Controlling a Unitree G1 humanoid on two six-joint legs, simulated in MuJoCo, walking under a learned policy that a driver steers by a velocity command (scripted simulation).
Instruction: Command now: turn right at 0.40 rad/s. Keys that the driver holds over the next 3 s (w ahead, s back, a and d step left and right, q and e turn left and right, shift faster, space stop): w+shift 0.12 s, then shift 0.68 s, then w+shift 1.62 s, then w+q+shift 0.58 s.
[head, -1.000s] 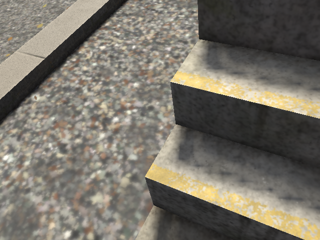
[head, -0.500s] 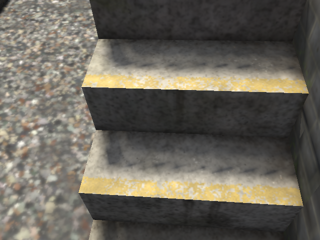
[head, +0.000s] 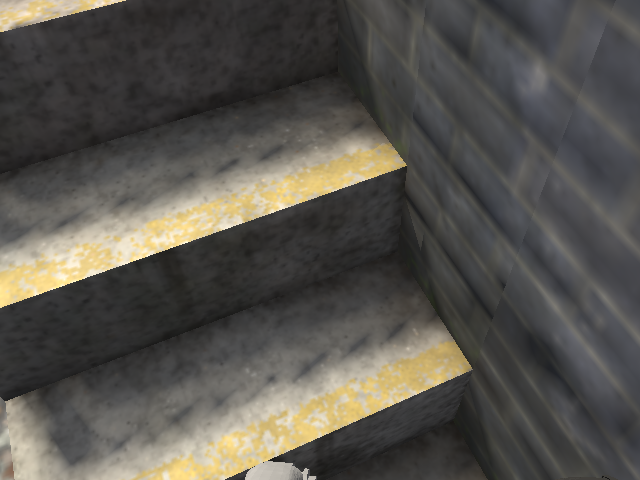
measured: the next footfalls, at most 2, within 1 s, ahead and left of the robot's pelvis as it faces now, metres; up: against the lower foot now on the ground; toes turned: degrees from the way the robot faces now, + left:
left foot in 0.10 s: +0.05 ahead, +0.20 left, +0.20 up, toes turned +1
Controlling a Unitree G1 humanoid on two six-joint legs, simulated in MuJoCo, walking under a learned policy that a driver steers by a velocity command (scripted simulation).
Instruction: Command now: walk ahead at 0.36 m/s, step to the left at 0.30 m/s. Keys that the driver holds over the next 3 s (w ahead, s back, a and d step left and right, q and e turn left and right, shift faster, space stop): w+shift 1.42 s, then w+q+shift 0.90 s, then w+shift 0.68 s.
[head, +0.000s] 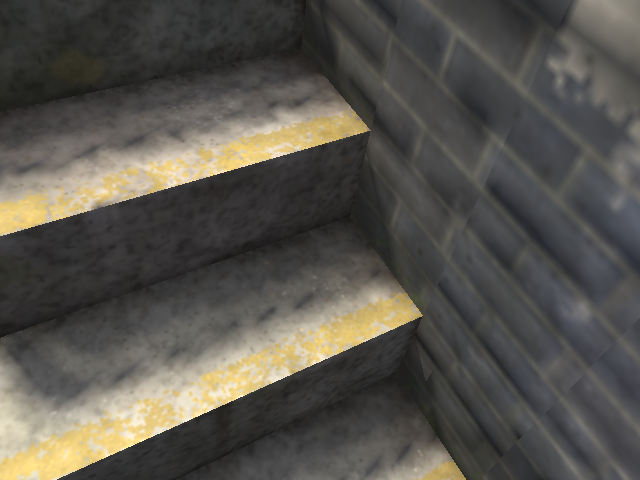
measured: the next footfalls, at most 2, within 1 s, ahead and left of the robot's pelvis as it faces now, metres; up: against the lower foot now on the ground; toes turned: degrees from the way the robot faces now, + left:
right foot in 0.04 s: +0.03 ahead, -0.07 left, +0.00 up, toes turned -7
left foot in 0.32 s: +0.07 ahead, +0.10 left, +0.00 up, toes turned +8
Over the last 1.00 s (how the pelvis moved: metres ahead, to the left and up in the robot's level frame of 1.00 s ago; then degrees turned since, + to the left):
0.10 0.16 0.20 -4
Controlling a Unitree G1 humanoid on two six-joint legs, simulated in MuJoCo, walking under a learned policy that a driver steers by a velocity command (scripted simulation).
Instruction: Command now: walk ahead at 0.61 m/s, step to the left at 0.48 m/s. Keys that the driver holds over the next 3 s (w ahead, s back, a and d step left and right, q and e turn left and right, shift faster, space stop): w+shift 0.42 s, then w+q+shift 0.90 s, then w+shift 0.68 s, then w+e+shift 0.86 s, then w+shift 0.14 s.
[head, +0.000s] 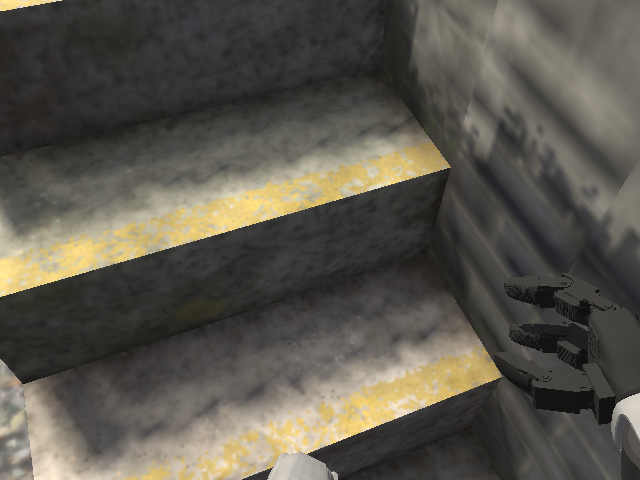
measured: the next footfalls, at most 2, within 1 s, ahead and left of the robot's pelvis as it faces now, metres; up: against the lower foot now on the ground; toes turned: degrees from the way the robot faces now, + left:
left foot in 0.20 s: +0.18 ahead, +0.19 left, +0.21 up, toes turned +8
right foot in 0.54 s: +0.28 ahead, -0.04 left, +0.20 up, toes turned -5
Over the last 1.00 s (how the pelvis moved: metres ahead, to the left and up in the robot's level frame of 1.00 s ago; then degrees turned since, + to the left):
0.32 0.11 0.19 2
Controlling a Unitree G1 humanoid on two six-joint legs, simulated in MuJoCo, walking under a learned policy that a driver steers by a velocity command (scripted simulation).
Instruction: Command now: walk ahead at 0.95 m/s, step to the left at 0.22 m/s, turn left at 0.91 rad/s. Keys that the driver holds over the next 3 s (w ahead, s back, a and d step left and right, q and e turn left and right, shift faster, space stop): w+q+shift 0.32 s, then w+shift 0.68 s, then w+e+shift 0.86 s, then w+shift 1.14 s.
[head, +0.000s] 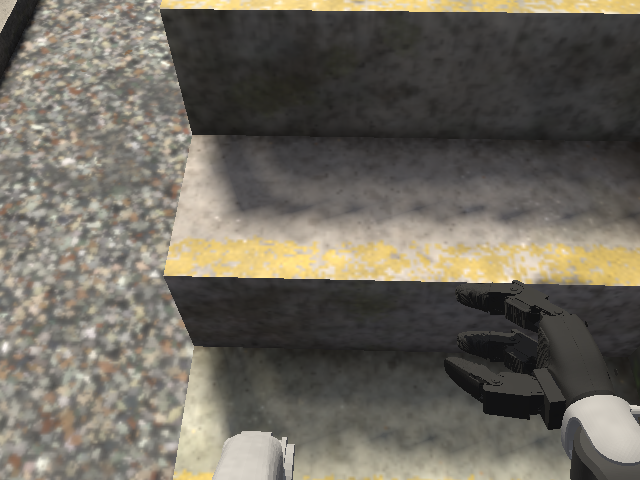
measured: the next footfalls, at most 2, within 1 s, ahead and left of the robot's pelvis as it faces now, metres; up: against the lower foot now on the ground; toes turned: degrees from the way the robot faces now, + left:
left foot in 0.06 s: +0.14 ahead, +0.13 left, +0.21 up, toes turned +1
right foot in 0.60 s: +0.14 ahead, -0.20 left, +0.21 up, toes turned +27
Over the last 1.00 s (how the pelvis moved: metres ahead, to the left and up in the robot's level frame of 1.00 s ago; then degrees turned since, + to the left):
0.29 0.15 0.23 25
